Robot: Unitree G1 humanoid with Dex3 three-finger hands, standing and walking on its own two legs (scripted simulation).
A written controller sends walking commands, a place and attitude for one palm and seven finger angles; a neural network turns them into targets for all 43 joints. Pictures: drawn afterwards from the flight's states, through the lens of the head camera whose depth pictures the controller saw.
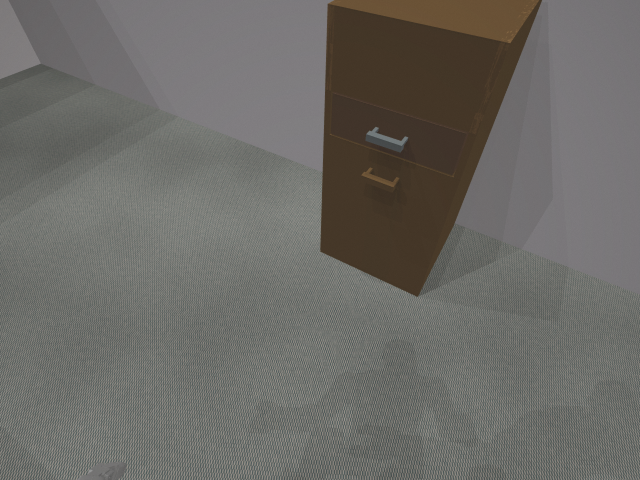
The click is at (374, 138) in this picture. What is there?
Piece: drawer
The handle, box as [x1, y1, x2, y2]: [365, 127, 407, 152]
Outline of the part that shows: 366,134 365,140 400,152 404,143 407,140 407,137 405,136 400,141 378,134 376,132 378,130 377,127 375,127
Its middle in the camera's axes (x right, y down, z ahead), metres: +0.18 -0.28 +1.07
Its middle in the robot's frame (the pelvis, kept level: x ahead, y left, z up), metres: +0.99 -0.14 -0.12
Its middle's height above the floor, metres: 0.65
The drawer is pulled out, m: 0.00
